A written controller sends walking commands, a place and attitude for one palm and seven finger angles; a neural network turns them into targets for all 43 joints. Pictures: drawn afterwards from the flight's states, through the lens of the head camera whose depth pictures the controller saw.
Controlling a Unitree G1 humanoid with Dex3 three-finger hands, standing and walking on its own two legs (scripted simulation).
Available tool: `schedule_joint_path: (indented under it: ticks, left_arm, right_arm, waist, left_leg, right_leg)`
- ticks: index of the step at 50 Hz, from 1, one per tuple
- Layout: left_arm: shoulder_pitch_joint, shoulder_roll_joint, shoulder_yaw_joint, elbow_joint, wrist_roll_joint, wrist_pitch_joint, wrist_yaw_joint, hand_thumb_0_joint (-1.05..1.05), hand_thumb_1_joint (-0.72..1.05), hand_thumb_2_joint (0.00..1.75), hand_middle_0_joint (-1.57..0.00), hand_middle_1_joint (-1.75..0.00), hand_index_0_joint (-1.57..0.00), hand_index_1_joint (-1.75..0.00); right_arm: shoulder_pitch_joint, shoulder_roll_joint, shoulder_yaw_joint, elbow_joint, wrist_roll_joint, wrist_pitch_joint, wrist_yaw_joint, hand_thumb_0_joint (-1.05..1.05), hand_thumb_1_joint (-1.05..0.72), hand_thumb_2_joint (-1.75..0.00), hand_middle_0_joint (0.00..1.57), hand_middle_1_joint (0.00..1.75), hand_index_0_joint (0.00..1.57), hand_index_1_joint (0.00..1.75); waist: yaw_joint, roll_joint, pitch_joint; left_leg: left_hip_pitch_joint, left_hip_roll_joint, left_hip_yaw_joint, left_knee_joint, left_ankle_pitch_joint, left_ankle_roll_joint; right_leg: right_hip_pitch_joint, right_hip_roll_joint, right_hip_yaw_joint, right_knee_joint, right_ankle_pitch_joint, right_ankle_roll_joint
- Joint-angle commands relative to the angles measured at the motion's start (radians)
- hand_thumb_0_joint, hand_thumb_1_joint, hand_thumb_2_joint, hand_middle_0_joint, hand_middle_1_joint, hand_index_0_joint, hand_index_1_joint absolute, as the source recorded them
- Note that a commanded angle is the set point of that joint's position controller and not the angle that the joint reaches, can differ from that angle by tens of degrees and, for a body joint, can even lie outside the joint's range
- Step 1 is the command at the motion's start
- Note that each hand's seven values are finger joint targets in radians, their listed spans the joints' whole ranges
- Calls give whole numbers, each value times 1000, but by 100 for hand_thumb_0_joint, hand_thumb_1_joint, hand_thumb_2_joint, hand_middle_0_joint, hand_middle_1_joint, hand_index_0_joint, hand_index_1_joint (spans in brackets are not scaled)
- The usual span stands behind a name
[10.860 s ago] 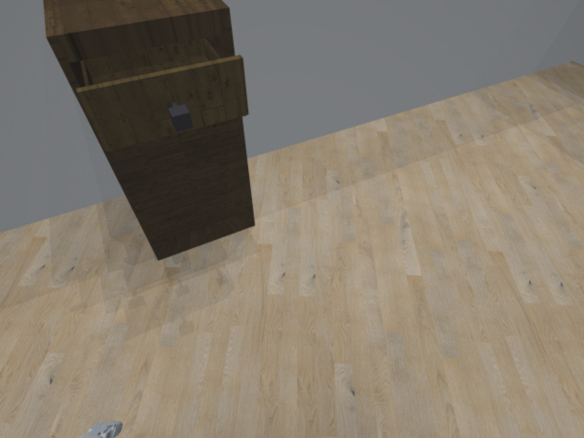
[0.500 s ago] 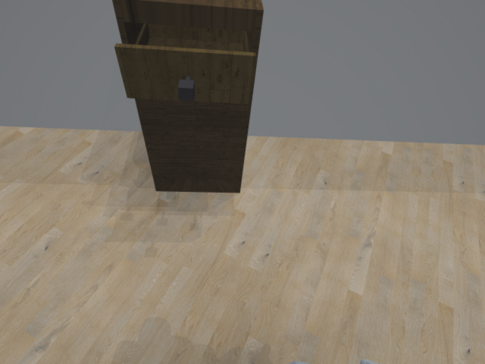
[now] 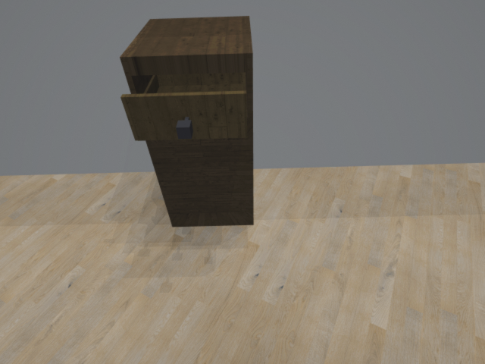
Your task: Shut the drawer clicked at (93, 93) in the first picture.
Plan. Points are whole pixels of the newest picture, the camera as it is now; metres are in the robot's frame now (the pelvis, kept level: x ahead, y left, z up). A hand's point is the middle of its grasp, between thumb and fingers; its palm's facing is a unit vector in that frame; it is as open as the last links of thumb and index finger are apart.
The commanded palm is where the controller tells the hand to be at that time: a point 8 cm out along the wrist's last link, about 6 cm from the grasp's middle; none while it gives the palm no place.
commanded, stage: take the last steps up to it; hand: left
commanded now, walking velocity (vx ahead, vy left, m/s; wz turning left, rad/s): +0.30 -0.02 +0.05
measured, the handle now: (185, 125) +0.80 +0.23 -0.02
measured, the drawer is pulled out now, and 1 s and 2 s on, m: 0.15 0.15 0.15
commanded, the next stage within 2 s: come to a stop and stand still in 0.88 s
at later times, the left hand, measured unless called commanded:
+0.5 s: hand out of the picture +0.04 +0.19 -0.19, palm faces +0.14 -0.98 -0.11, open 7.4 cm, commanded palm none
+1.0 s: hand (192, 249) +0.44 +0.17 -0.17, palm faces -0.04 -0.97 -0.22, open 7.4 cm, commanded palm none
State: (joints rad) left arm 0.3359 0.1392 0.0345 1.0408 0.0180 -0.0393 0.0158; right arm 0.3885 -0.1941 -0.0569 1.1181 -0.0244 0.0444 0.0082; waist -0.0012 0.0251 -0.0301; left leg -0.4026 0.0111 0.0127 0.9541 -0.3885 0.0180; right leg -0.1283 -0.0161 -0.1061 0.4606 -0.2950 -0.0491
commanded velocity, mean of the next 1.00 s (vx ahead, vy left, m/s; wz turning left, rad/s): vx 0.23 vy -0.04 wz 0.00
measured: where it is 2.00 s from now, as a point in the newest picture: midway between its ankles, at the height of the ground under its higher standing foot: outside the picture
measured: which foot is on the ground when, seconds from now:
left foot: up 0.00-0.40, down 0.42-0.96, up 0.98-1.00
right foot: down 0.00-0.42, up 0.44-0.92, down 0.94-1.00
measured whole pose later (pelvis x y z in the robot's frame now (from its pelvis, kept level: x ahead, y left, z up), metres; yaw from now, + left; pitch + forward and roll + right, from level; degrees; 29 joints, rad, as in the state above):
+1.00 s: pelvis +0.32 -0.01 -0.02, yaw -1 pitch -2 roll +1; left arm 0.12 0.16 0.04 1.00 0.02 -0.06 -0.01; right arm 0.42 -0.13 -0.04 1.15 -0.01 -0.01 -0.01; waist -0.06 0.03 0.09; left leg -0.16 0.10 0.09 0.83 -0.52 -0.01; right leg -0.40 -0.06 -0.13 0.63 -0.17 -0.05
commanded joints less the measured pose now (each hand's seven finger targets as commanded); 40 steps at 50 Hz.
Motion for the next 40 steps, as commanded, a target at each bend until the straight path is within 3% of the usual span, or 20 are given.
schedule_joint_path:
  ticks: [1, 3, 6, 9, 11, 16, 17, 18, 19, 20, 21, 22, 23, 25, 27, 29, 33, 37, 40]
  left_arm:
    - [67, 104, 14, 2, -5, -22, 8, 0, 90, 90, -20, -30, -20, -30]
    - [105, 86, 6, 22, -6, -32, 8, 0, 90, 90, -20, -30, -20, -30]
    - [175, 69, 0, 58, -2, -43, 11, 0, 90, 90, -20, -30, -20, -30]
    - [224, 69, 3, 86, 2, -53, 15, 0, 90, 90, -20, -30, -20, -30]
    - [251, 69, 3, 103, 5, -55, 18, 0, 90, 90, -20, -30, -20, -30]
    - [270, 81, 9, 128, 11, -38, 22, 0, 90, 90, -20, -30, -20, -30]
    - [259, 86, 11, 128, 11, -35, 21, 0, 90, 90, -20, -30, -20, -30]
    - [232, 95, 13, 123, 9, -35, 20, 0, 90, 90, -20, -30, -20, -30]
    - [220, 95, 14, 121, 3, -34, 18, 0, 90, 90, -20, -30, -20, -30]
    - [247, 66, 13, 111, -6, -34, 11, 0, 90, 90, -20, -30, -20, -30]
    - [269, 15, -2, 88, -18, -35, 2, 0, 90, 90, -20, -30, -20, -30]
    - [203, 50, 0, 55, -12, -26, 5, 0, 90, 90, -20, -30, -20, -30]
    - [146, 47, 6, 53, -7, -18, 8, 0, 90, 90, -20, -30, -20, -30]
    - [72, 35, 15, 50, 3, -11, -9, 0, 90, 90, -20, -30, -20, -30]
    - [93, 12, 15, 52, 9, 2, -18, 0, 90, 90, -20, -30, -20, -30]
    - [109, -5, 22, 40, 12, 18, -20, 0, 90, 90, -20, -30, -20, -30]
    - [10, 28, 30, -15, 12, 34, -30, 0, 90, 90, -20, -30, -20, -30]
    - [-132, 57, 28, -71, 6, 38, -36, 0, 90, 90, -20, -30, -20, -30]
    - [-216, 56, 23, -98, 4, 32, -39, 0, 90, 90, -20, -30, -20, -30]
  right_arm:
    - [-55, -26, -21, -82, -7, -33, 5, 0, -90, -90, 20, 30, 20, 30]
    - [-43, -17, -24, -72, -5, -32, 6, 0, -90, -90, 20, 30, 20, 30]
    - [-99, -20, -23, -90, -4, -39, 6, 0, -90, -90, 20, 30, 20, 30]
    - [-176, -12, -19, -112, -3, -49, 11, 0, -90, -90, 20, 30, 20, 30]
    - [-230, 1, -11, -129, -1, -57, 13, 0, -90, -90, 20, 30, 20, 30]
    - [-300, 33, 2, -148, 6, -81, 14, 0, -90, -90, 20, 30, 20, 30]
    - [-266, 25, -1, -139, 5, -86, 10, 0, -90, -90, 20, 30, 20, 30]
    - [-181, 8, -4, -115, 1, -93, 2, 0, -90, -90, 20, 30, 20, 30]
    - [-47, -20, -11, -71, -5, -101, -7, 0, -90, -90, 20, 30, 20, 30]
    - [95, -106, -28, -32, -12, -111, -19, 0, -90, -90, 20, 30, 20, 30]
    - [184, -206, -48, -11, -10, -113, -29, 0, -90, -90, 20, 30, 20, 30]
    - [186, -230, -49, -16, 9, -98, -35, 0, -90, -90, 20, 30, 20, 30]
    - [88, -190, -45, -30, 6, -98, -36, 0, -90, -90, 20, 30, 20, 30]
    - [-37, -87, -17, -66, 2, -110, -37, 0, -90, -90, 20, 30, 20, 30]
    - [-50, -40, -1, -60, 3, -126, -37, 0, -90, -90, 20, 30, 20, 30]
    - [-51, -23, -1, -67, 2, -133, -35, 0, -90, -90, 20, 30, 20, 30]
    - [-38, -44, -3, -77, 6, -135, -35, 0, -90, -90, 20, 30, 20, 30]
    - [-5, -76, -13, -73, 0, -125, -33, 0, -90, -90, 20, 30, 20, 30]
    - [32, -89, -16, -57, -6, -115, -32, 0, -90, -90, 20, 30, 20, 30]
  waist:
    - [-10, -92, 225]
    - [-9, -127, 208]
    - [12, -148, 196]
    - [28, -111, 195]
    - [39, -120, 191]
    - [54, -178, 184]
    - [32, -179, 169]
    - [-14, -151, 126]
    - [-70, -105, 41]
    - [-116, 42, -98]
    - [-114, 270, -182]
    - [-117, 186, -170]
    - [-91, 127, -77]
    - [-50, 51, 113]
    - [-8, 38, 134]
    - [16, 67, 118]
    - [19, 76, 144]
    - [-7, 79, 167]
    - [-39, 86, 184]
  left_leg:
    - [-235, 68, -12, 164, 166, -31]
    - [-246, 68, -4, 173, 228, -42]
    - [-303, 86, 0, 132, 247, -49]
    - [-340, 103, 14, 60, 238, -45]
    - [-344, 107, 38, -35, 216, -42]
    - [-147, 64, 105, -266, 150, 0]
    - [-64, 46, 121, -303, 138, 13]
    - [61, 11, 145, -368, 162, 22]
    - [254, -9, 151, -449, 229, 32]
    - [517, 149, -30, -474, 305, 76]
    - [714, 414, -393, -547, 462, 183]
    - [649, 468, -445, -615, 409, 228]
    - [507, 441, -377, -672, 267, 211]
    - [271, 381, -259, -728, 246, 174]
    - [184, 328, -139, -744, 343, 139]
    - [168, 292, -52, -756, 387, 132]
    - [233, 285, -23, -779, 428, 146]
    - [281, 289, -3, -762, 455, 148]
    - [296, 284, 16, -729, 502, 136]
  right_leg:
    - [-76, -248, 216, -372, -145, -38]
    - [-43, -219, 147, -370, -34, -25]
    - [34, -228, 144, -351, 85, -51]
    - [94, -253, 160, -324, 188, -90]
    - [137, -260, 147, -291, 302, -103]
    - [122, -256, 110, -196, 504, -91]
    - [96, -253, 107, -149, 541, -88]
    - [77, -230, 73, -41, 636, -74]
    - [36, -185, 31, 150, 677, -48]
    - [-129, -115, -11, 385, 432, -3]
    - [-397, 5, -30, 665, -220, 33]
    - [-431, -18, 68, 793, -292, 13]
    - [-452, -56, 86, 844, -235, 10]
    - [-465, -116, 102, 828, -90, 24]
    - [-402, -126, 92, 764, -32, 39]
    - [-396, -123, 84, 722, 20, 54]
    - [-499, -136, 86, 634, 112, 76]
    - [-501, -136, 64, 437, 139, 79]
    - [-441, -106, 21, 294, 113, 70]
